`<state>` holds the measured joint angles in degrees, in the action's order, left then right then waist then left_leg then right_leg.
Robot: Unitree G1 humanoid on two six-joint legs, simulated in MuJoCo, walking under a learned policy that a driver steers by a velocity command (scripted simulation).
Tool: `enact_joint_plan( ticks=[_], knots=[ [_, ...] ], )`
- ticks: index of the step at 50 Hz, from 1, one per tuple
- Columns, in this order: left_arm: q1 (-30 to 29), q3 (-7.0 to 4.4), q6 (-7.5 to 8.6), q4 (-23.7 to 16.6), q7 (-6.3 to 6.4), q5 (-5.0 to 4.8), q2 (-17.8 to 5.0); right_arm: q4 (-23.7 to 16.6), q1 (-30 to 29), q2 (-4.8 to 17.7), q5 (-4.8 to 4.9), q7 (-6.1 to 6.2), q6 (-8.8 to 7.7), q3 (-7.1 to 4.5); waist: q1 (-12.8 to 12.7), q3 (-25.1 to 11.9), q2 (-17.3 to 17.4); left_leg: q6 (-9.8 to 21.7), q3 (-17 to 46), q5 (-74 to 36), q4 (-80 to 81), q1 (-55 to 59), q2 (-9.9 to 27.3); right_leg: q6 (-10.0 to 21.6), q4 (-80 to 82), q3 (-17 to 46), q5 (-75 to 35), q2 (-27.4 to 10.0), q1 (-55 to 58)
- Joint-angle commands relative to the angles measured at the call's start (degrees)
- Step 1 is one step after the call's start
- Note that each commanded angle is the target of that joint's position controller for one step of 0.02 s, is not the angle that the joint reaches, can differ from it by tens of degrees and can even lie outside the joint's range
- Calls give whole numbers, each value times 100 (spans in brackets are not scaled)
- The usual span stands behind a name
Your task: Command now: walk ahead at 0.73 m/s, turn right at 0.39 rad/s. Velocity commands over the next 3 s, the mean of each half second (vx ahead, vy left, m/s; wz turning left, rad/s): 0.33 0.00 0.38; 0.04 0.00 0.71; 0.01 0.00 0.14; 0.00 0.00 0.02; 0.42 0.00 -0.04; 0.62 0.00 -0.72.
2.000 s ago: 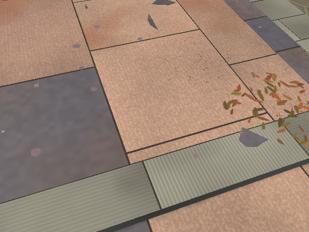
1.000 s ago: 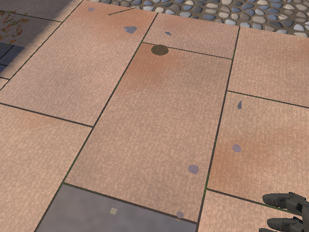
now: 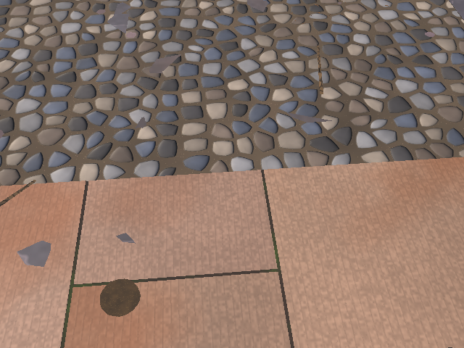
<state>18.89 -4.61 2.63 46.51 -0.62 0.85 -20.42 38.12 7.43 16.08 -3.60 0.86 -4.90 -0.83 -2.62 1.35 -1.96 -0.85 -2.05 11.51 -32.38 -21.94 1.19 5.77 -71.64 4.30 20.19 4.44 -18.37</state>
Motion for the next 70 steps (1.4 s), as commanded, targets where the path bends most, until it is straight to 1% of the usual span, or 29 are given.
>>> enact_joint_plan(
  ticks=[1, 3, 4, 6, 8, 11, 12, 13, 14, 15, 17, 20, 25, 31, 32, 33, 34, 35, 37, 40, 44, 51, 54, 55, 56, 57, 58, 61, 70],
  knots=[
    [-444, 128, 17, -668, -88, 163, 166, 362, 1455, 416, 61, -64, -172, -161, 494, -259, 680, 1168, 2008, -3491, 1256, 2200, 1597, -227, -171, 231, 242, -396, -2263],
    [-632, 192, -8, -823, -88, 192, 298, 673, 1569, 368, 270, -135, -281, -142, 311, -225, 868, 1082, 1585, -4386, 1361, 2152, 1431, -345, 740, 341, 455, -297, -2288],
    [-724, 217, 115, -923, -76, -293, 295, 423, 641, 426, 614, -107, -265, -204, -52, -153, 995, 1140, 1397, -4063, 1438, 1950, 1232, -393, 1486, 159, 260, -607, -2239],
    [-1304, 339, 318, -1039, -182, -140, 262, 372, 451, 908, 707, -12, -169, -351, 83, -244, 677, 1080, 945, -3951, 1668, 882, 835, -531, 3274, -318, -1170, -402, -848],
    [-1378, 294, 362, -1030, -256, -91, 93, 473, 801, 1329, 619, 17, -161, -510, 29, -447, 745, 951, 1048, -3208, 1730, 549, 791, -568, 3899, -249, -2555, -145, 393],
    [-899, 98, 244, -845, -53, 99, -383, 444, 861, 1239, 617, 12, -168, -530, -392, -569, 619, 425, 988, -2993, 638, 400, 421, -307, 4377, -95, -3354, -246, 1586],
    [-561, 15, 208, -820, 54, 198, -636, 366, 923, 1046, 588, 3, -147, -475, -560, -837, 394, 148, 886, -2148, -394, -39, 71, -151, 4275, 166, -4642, -740, 2328],
    [-220, -8, 138, -904, 160, 408, -979, 253, 1507, 415, 500, -9, -92, -263, -418, -1816, -1009, -215, 551, 1842, -2738, -1029, -420, 606, 3832, 1552, -7554, -2626, 3543],
    [-209, 60, 26, -1023, 107, 331, -735, 364, 2385, 562, 635, -12, -3, -259, -249, -3062, -1551, -269, 1011, 3156, -4125, -1282, -385, 1284, 3791, 2472, -7674, -3350, 4046],
    [-583, 83, -54, -1120, 76, 121, -511, 412, 2306, 957, 644, 6, 123, -380, -149, -2737, -915, -335, 1023, 2862, -4492, -1515, -86, 1223, 3960, 2036, -6803, -3020, 3559],
    [-1128, 131, -86, -1060, 79, -76, -196, 311, 1807, 940, 568, 130, 359, -450, 100, -1610, -321, -489, 629, 2205, -4399, -1922, 246, 1025, 4438, 1314, -5295, -2549, 2365],
    [-1831, 76, -72, -1017, 104, 59, -125, 134, 1798, 605, 535, 224, 709, -468, 591, -813, -626, -569, 446, 1673, -3982, -1238, 514, 914, 5337, 527, -3761, -2381, 549],
    [-2148, -73, -45, -896, 271, -5, -277, -212, 1148, 411, 484, 51, 748, -456, 588, -890, -494, -250, 232, 177, -2114, -397, 601, 658, 5518, -648, -3139, -2266, 288],
    [-1902, -198, -127, -616, 170, -286, -406, -420, 822, 690, 454, -186, 889, -640, 594, -689, -311, 313, -291, -238, -258, 505, 173, -15, 4625, -1252, -1974, -2308, 664],
    [-1627, -182, -155, -481, 131, -282, -255, -370, 999, 863, 392, -129, 881, -733, 623, -627, 111, 527, -94, -710, 176, 936, 72, -315, 3917, -1453, -1433, -2024, 419],
    [-1399, -157, -202, -520, 94, -95, -108, -435, 1252, 1647, 358, -13, 842, -949, 558, -409, 1823, 1077, 1646, -3273, 854, 1654, 1146, -865, 2054, -1943, 384, -1288, -834],
    [-1629, -100, -226, -861, 136, 73, -23, -673, 1049, 2017, 200, -28, 711, -940, 387, -724, 2385, 2191, 3571, -3034, 1119, 2068, 1927, -1131, 543, -971, 1960, -451, -2282],
    [-1992, -151, -222, -890, 169, 23, -257, -716, 1082, 1809, 203, -115, 567, -914, 705, -1074, 1494, 2205, 3427, -2344, 1313, 2099, 1854, -989, -6, -179, 1711, -443, -2469],
    [-1936, -178, -186, -807, 261, -56, -264, -731, 636, 1475, 408, -55, 473, -820, 374, -848, 779, 1569, 2723, -1567, 1250, 1827, 1307, -768, 340, 120, 705, -596, -2502],
    [-1606, -210, -218, -601, 262, -41, -336, -961, 131, 1040, 367, 116, 594, -630, 170, -1088, 907, 1326, 2122, -2082, 1109, 1334, 1070, -851, 639, -17, 86, -550, -1801],
    [-1599, -79, -266, -544, 224, -97, -47, -919, 265, 1046, 335, 173, 621, -605, 298, -1126, 822, 1333, 1997, -1966, 1019, 1285, 963, -1007, 1665, -58, -110, -507, -1387],
    [-1451, -50, -256, -564, 130, -121, -109, -864, 95, 893, 283, 44, 686, -492, 447, -776, 1067, 1409, 2438, -1139, 943, 813, 970, -915, 2860, -175, 112, -536, -539],
    [-1071, -7, -168, -481, 42, -74, 44, -787, -47, 678, 360, 24, 690, -392, 157, -698, 975, 1088, 2349, -920, 677, 571, 660, -689, 4557, -328, -983, -491, 425],
    [-1005, -21, -146, -500, 32, 34, -112, -727, 146, 552, 335, 26, 663, -361, 225, -690, 683, 783, 2172, -423, 452, 342, 403, -531, 4837, -10, -1556, -827, 833],
    [-1009, -106, -143, -567, 64, 127, -577, -724, 487, 408, 241, 11, 610, -329, 551, -761, -401, 417, 1533, 632, -293, -7, -239, -120, 4939, 875, -2569, -1720, 1094],
    [-1243, -42, -142, -506, 72, 153, -384, -803, 318, 485, 247, 7, 574, -359, 627, -553, -1206, 152, 1002, 1301, -320, 88, -448, 563, 5255, 1547, -2199, -2202, 365],
    [-1598, 49, -116, -665, 80, 125, -80, -713, 202, 690, 238, 23, 565, -420, 573, -430, -938, 43, 950, 1152, -409, 391, -270, 583, 5328, 1407, -1845, -2070, 168],
    [-1424, 26, -70, -589, 122, -21, -187, -664, -95, 418, 213, 12, 646, -382, 385, -398, -714, 26, 907, 80, 227, 781, -174, 19, 5115, 816, -1109, -1476, 295],
    [-1043, 129, -120, -565, 144, -16, 46, -337, 165, 332, 248, -17, 508, -382, 189, -271, 323, 226, 1172, -398, 560, 689, -5, -340, 4617, 20, -575, -843, 431]
  ],
)
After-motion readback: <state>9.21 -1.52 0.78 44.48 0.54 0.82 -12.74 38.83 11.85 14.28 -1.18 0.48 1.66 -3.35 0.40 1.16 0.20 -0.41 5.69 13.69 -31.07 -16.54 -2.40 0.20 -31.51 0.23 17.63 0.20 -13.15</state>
